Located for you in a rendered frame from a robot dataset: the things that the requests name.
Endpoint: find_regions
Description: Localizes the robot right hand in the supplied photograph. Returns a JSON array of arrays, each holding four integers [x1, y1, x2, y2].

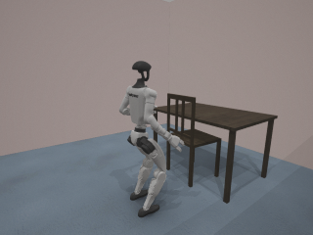
[[168, 135, 185, 153]]

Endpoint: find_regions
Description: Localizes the robot left thigh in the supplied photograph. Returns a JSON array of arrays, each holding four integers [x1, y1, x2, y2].
[[127, 135, 154, 168]]

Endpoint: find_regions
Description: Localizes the left robot upper arm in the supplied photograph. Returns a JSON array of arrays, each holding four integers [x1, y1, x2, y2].
[[119, 86, 132, 116]]

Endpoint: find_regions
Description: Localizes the right robot upper arm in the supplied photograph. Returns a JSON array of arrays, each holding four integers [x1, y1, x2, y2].
[[143, 87, 157, 124]]

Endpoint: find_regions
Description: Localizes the robot right forearm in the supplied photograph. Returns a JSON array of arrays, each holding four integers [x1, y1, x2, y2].
[[148, 116, 172, 141]]

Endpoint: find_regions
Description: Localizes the robot head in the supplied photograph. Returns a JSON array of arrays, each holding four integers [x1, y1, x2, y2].
[[132, 61, 152, 88]]

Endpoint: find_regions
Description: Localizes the chair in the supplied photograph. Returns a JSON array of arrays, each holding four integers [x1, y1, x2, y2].
[[166, 93, 222, 188]]

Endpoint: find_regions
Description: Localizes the table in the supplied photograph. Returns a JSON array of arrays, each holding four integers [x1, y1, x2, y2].
[[153, 103, 278, 204]]

